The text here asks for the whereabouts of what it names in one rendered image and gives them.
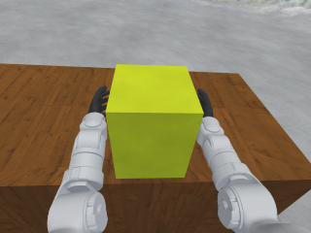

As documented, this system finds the left robot hand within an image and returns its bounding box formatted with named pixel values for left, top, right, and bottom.
left=88, top=85, right=111, bottom=117

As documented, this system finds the carton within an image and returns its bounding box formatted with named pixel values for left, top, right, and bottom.
left=105, top=64, right=204, bottom=179

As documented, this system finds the pedestal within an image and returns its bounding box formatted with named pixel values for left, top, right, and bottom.
left=0, top=63, right=311, bottom=233

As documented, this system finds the left robot forearm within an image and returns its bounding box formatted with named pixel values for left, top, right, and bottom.
left=47, top=112, right=108, bottom=232

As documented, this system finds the left robot upper arm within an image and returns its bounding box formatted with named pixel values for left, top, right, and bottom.
left=48, top=190, right=108, bottom=233

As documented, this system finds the right robot upper arm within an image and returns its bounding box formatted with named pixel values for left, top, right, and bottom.
left=218, top=183, right=311, bottom=233

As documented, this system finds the right robot forearm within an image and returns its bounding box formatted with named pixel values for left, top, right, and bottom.
left=196, top=116, right=278, bottom=215

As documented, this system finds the right robot hand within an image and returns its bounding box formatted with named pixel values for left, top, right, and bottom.
left=196, top=88, right=214, bottom=117

